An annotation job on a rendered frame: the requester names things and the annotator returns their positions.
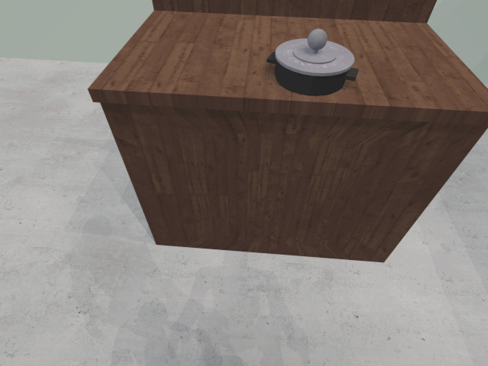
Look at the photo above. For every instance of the lid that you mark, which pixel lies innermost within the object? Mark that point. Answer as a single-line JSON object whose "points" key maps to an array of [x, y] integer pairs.
{"points": [[297, 56]]}

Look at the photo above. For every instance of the table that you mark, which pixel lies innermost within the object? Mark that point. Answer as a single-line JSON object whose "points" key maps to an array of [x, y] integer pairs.
{"points": [[221, 156]]}

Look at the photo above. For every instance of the knob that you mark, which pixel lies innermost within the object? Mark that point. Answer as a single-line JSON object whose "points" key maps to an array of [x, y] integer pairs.
{"points": [[317, 39]]}

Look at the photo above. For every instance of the pot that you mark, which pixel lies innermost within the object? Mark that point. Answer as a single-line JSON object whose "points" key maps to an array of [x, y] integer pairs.
{"points": [[310, 84]]}

